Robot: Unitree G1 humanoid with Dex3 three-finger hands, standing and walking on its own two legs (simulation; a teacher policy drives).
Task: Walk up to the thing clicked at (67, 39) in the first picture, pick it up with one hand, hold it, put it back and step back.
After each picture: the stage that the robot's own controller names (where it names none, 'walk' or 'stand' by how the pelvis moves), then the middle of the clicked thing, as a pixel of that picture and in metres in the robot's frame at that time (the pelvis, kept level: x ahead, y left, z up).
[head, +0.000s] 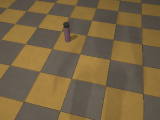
stand; (67, 32) +1.47 +0.16 -0.65
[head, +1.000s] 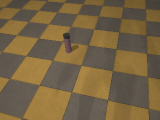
walk; (67, 43) +1.36 +0.23 -0.65
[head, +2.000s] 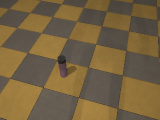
walk; (62, 67) +0.88 +0.21 -0.64
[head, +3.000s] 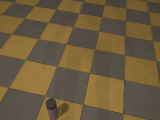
walk; (52, 110) +0.51 +0.19 -0.63
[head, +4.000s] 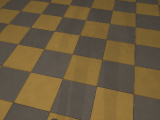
stand; out of the picture +0.38 +0.21 -0.65
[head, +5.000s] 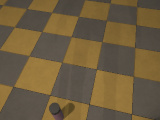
stand; (57, 113) +0.40 +0.20 -0.65
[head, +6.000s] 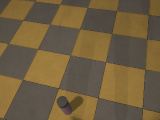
walk; (65, 106) +0.41 +0.19 -0.62
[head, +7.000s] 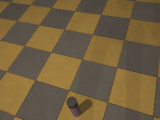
stand; (74, 107) +0.45 +0.16 -0.62
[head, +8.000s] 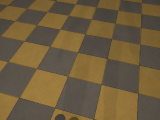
stand; out of the picture +0.42 +0.15 -0.66
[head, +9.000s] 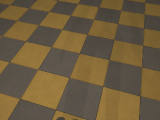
stand; out of the picture +0.39 +0.15 -0.66
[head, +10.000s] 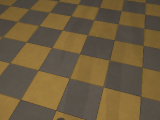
stand; out of the picture +0.39 +0.16 -0.66
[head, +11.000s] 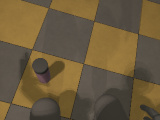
go down; (42, 72) +0.45 +0.16 -0.38
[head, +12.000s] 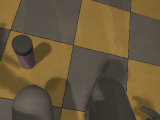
go down; (25, 54) +0.47 +0.18 -0.26
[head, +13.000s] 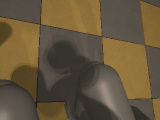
close in; out of the picture +0.46 +0.22 -0.17
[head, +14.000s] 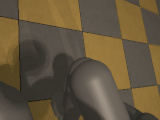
close; out of the picture +0.46 +0.24 -0.17
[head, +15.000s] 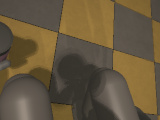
lift; out of the picture +0.39 +0.24 -0.09
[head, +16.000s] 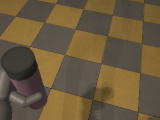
lift; (30, 84) +0.31 +0.16 +0.06
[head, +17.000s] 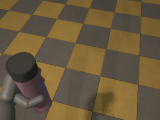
hold; (33, 87) +0.31 +0.16 +0.05
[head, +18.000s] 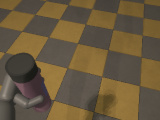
hold; (33, 87) +0.31 +0.16 +0.05
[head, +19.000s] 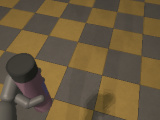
crouch; (34, 87) +0.31 +0.16 +0.04
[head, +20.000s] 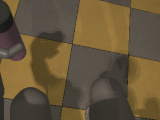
crouch; (7, 37) +0.47 +0.18 -0.04
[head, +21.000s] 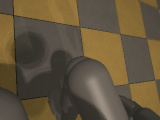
lower; out of the picture +0.45 +0.26 -0.17
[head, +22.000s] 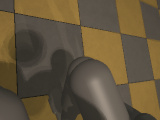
lower; out of the picture +0.46 +0.26 -0.17
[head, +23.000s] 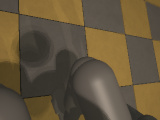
lower; out of the picture +0.45 +0.26 -0.16
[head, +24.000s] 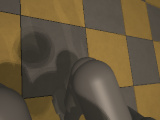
lower; out of the picture +0.45 +0.26 -0.16
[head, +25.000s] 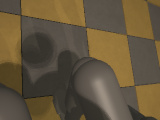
loosen; out of the picture +0.45 +0.26 -0.16
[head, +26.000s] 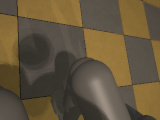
withdraw; out of the picture +0.45 +0.26 -0.17
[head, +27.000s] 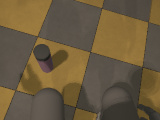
walk; (44, 60) +0.48 +0.18 -0.34
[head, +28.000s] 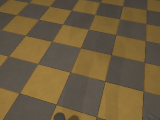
stand; out of the picture +0.41 +0.14 -0.59
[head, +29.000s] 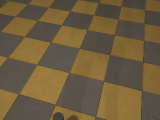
stand; out of the picture +0.41 +0.16 -0.60
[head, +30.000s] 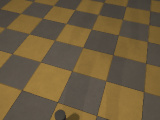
stand; out of the picture +0.42 +0.15 -0.61
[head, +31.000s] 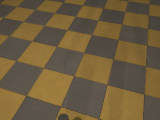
stand; out of the picture +0.43 +0.15 -0.65
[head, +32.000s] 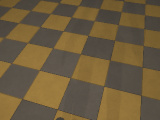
stand; out of the picture +0.40 +0.17 -0.66
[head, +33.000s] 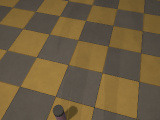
walk; (60, 115) +0.41 +0.17 -0.65
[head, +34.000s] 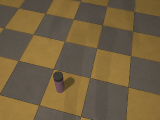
walk; (59, 82) +0.61 +0.16 -0.63
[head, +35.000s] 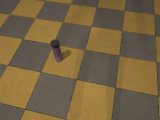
walk; (57, 51) +0.93 +0.26 -0.62
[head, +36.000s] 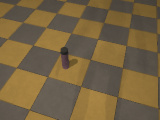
stand; (65, 58) +1.01 +0.16 -0.64
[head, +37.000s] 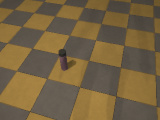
stand; (63, 60) +1.03 +0.18 -0.66
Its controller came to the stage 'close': yes
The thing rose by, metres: 0.68
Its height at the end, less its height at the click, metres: +0.00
